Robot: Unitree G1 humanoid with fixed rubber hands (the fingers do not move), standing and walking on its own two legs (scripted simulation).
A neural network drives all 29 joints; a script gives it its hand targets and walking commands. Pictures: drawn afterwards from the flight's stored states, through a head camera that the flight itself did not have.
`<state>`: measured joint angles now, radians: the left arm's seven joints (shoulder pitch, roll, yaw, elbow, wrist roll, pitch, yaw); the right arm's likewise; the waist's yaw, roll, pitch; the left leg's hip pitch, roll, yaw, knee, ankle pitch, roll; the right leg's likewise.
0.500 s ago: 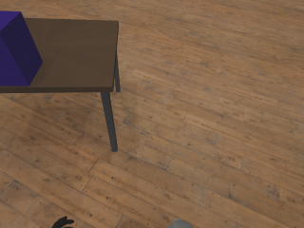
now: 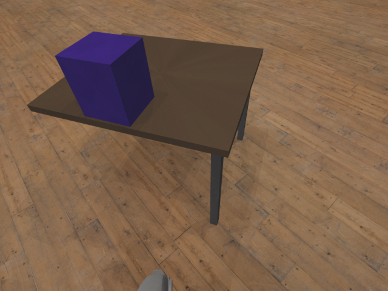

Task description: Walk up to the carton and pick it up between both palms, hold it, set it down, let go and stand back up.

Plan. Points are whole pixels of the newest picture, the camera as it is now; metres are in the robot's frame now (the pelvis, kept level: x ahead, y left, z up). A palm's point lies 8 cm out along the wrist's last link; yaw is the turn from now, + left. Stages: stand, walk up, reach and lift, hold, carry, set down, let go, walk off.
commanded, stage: walk up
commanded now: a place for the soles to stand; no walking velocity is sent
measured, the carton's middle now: (111, 79) +0.83 +0.34 +0.01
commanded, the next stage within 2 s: none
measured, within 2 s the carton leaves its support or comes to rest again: neither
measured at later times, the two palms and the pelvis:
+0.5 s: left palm (61, 260) +0.24 +0.34 -0.12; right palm (270, 262) +0.24 -0.16 -0.12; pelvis +0.20 +0.08 +0.00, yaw +10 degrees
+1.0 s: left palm (45, 266) +0.22 +0.37 -0.11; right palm (222, 184) +0.47 -0.06 -0.14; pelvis +0.32 +0.16 +0.00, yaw +10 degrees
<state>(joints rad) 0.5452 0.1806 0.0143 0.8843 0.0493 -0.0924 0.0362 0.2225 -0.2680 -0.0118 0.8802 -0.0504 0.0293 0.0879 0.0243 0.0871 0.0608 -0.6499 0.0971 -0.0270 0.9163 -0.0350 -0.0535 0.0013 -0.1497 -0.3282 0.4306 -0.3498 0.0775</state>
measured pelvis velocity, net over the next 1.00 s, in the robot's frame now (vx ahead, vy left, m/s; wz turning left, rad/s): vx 0.32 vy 0.16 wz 0.17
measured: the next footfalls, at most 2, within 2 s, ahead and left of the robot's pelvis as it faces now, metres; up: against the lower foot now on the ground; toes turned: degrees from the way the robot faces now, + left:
left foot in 0.10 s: +0.22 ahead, +0.15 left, +0.00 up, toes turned +9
right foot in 0.60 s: +0.38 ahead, +0.00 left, +0.00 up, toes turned +4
